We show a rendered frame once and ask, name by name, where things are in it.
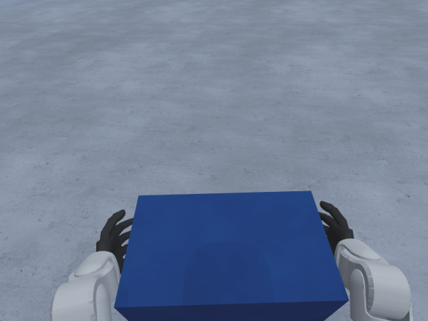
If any left robot forearm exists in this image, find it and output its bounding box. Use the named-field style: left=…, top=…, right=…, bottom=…
left=49, top=251, right=120, bottom=321

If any right robot hand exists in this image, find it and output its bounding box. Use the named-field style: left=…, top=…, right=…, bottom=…
left=319, top=201, right=354, bottom=255

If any left robot hand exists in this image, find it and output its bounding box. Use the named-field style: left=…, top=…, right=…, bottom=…
left=96, top=209, right=134, bottom=274

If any right robot forearm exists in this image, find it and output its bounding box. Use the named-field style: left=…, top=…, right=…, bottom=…
left=334, top=239, right=413, bottom=321

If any carton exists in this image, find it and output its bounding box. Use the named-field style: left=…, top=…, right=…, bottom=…
left=114, top=191, right=349, bottom=321

